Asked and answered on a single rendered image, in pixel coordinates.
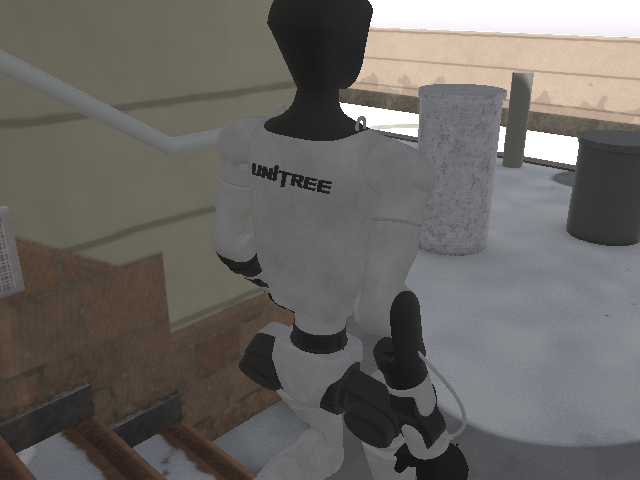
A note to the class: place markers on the left robot shin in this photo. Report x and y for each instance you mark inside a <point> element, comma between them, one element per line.
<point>284,465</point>

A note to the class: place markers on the robot right hand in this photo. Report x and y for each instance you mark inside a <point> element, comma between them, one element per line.
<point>451,465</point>

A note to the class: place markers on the left robot forearm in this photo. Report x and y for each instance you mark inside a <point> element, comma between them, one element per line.
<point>251,271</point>

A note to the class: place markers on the right robot forearm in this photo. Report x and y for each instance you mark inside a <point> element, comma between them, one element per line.
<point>413,397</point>

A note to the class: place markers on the robot left upper arm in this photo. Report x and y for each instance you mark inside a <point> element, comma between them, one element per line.
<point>232,237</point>

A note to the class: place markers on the right robot thigh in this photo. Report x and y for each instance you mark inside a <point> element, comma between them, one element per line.
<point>370,418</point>

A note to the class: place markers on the robot right upper arm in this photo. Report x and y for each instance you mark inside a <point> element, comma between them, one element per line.
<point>403,179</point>

